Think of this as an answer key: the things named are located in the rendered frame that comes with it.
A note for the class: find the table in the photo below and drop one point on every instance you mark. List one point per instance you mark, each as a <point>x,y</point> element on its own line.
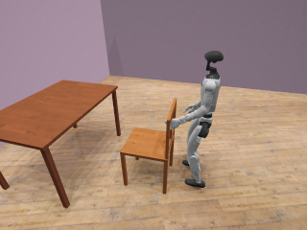
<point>39,120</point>

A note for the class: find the robot left forearm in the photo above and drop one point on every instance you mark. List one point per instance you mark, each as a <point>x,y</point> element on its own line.
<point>192,116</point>

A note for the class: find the humanoid robot torso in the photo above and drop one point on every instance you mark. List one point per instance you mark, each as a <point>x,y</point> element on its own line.
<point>208,118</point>

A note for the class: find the left robot upper arm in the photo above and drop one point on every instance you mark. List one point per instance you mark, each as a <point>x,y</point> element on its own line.
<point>209,89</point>

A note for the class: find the chair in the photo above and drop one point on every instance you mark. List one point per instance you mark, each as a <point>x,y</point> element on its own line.
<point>151,144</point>

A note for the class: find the robot right hand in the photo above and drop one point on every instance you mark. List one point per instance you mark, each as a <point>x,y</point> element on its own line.
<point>192,107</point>

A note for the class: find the robot left hand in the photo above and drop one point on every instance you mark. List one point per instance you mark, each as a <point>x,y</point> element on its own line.
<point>174,123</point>

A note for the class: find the robot right forearm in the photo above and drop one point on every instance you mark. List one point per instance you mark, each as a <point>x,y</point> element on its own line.
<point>198,104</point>

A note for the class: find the humanoid robot head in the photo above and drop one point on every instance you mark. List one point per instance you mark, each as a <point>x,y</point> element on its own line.
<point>213,56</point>

